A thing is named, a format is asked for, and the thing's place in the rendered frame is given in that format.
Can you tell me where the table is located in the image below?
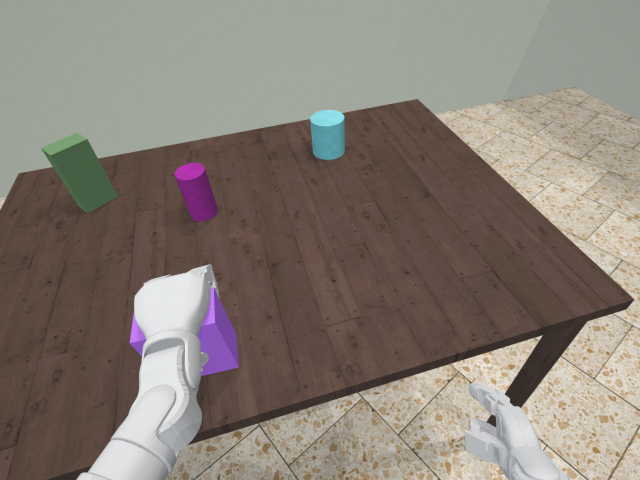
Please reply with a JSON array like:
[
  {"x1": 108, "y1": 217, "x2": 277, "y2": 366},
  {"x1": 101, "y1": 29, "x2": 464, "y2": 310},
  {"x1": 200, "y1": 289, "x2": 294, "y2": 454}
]
[{"x1": 0, "y1": 99, "x2": 635, "y2": 480}]

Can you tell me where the left robot hand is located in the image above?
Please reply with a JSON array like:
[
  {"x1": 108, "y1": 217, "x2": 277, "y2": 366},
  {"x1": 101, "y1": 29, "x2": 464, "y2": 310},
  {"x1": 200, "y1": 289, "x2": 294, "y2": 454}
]
[{"x1": 134, "y1": 264, "x2": 220, "y2": 372}]

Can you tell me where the robot left forearm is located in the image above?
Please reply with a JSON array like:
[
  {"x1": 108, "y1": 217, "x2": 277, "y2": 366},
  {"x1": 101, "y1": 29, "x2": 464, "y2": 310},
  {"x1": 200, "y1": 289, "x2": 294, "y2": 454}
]
[{"x1": 76, "y1": 330, "x2": 202, "y2": 480}]

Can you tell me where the right robot hand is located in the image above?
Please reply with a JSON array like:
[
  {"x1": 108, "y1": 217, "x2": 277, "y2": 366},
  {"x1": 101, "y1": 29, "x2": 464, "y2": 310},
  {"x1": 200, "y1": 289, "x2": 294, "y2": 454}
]
[{"x1": 465, "y1": 383, "x2": 542, "y2": 478}]

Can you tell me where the robot right forearm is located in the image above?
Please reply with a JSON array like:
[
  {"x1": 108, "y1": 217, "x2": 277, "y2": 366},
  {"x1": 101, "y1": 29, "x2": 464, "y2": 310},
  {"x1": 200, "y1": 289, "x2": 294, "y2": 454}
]
[{"x1": 507, "y1": 446, "x2": 571, "y2": 480}]

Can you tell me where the sponge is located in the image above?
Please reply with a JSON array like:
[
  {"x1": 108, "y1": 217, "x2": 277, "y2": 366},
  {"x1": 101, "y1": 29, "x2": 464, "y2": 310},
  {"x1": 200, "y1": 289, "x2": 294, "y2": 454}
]
[{"x1": 130, "y1": 287, "x2": 239, "y2": 376}]

